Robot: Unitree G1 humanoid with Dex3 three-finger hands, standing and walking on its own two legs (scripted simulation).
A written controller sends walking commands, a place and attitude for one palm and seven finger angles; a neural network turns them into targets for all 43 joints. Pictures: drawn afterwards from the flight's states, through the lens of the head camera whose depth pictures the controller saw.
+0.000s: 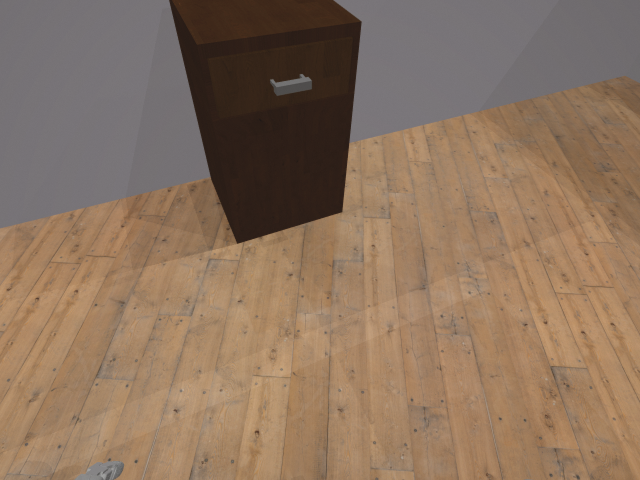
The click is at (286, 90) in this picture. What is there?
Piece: drawer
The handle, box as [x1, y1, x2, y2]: [270, 74, 311, 95]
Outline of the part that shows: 311,80 308,77 305,77 302,74 300,74 300,77 298,79 276,83 271,79 270,82 274,87 274,92 278,95 310,89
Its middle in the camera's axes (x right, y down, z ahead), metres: -0.10 -0.47 +1.17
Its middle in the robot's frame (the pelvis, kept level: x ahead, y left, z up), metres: +1.18 +0.16 -0.09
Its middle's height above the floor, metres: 0.67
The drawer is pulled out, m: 0.00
